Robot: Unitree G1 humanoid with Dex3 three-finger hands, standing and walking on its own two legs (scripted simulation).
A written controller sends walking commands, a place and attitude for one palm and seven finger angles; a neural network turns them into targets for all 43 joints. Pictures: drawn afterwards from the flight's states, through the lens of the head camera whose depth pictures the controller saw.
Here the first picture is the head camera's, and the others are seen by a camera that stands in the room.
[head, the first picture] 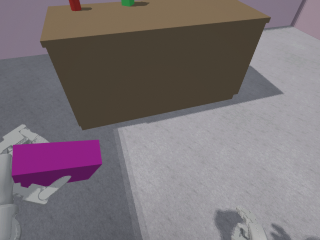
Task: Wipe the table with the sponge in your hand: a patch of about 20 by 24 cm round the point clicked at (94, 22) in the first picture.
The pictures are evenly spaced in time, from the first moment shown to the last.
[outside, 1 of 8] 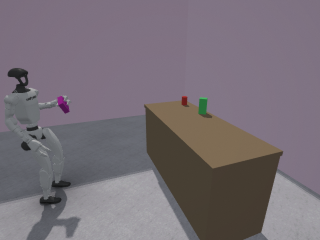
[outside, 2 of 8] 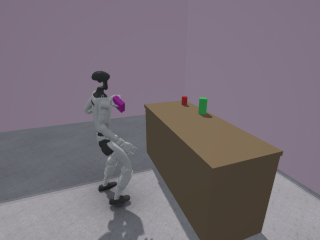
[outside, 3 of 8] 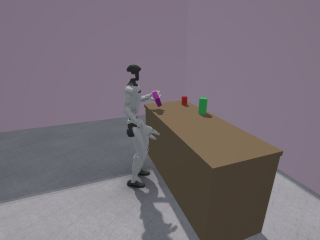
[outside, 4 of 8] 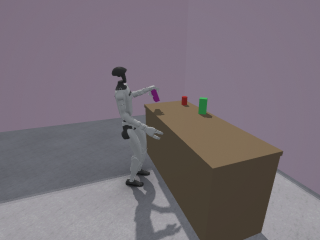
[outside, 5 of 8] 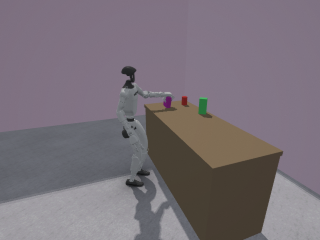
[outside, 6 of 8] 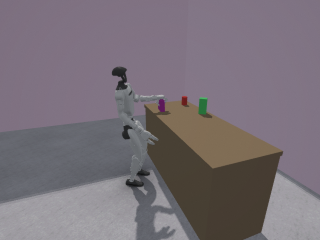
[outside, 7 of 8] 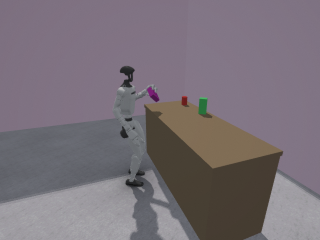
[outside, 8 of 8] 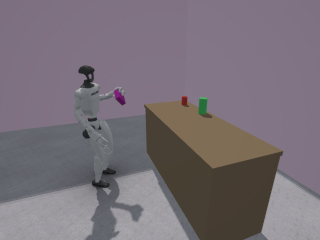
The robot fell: no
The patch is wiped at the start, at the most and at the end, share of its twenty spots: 0.00 1.00 1.00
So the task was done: yes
